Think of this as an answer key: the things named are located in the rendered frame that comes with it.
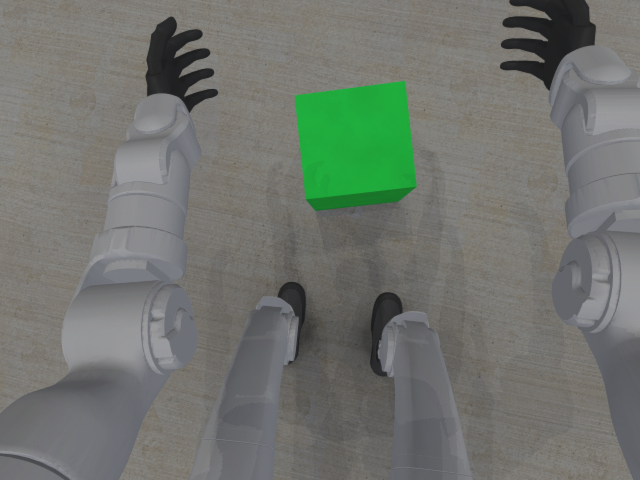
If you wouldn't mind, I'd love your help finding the carton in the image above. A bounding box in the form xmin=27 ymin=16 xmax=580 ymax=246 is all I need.
xmin=295 ymin=81 xmax=417 ymax=211

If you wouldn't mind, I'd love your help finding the robot right upper arm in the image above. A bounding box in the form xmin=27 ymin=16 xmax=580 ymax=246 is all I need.
xmin=552 ymin=230 xmax=640 ymax=480

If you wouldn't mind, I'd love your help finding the right robot hand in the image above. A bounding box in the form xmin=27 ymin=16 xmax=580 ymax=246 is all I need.
xmin=500 ymin=0 xmax=596 ymax=91

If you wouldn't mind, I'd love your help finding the left robot hand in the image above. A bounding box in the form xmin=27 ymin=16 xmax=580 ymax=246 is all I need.
xmin=145 ymin=17 xmax=218 ymax=113

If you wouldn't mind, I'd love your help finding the robot left thigh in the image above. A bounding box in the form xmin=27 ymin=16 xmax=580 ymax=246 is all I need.
xmin=189 ymin=306 xmax=299 ymax=480

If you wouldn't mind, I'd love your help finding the left robot forearm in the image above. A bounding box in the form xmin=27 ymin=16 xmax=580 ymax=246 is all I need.
xmin=61 ymin=93 xmax=201 ymax=362

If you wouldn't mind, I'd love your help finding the robot left upper arm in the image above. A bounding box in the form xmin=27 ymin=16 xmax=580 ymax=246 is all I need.
xmin=0 ymin=280 xmax=198 ymax=480

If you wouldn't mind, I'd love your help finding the left robot shin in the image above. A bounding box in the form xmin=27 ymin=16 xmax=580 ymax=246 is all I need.
xmin=245 ymin=296 xmax=295 ymax=326

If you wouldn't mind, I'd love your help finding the right robot forearm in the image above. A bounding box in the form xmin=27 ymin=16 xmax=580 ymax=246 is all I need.
xmin=549 ymin=45 xmax=640 ymax=239

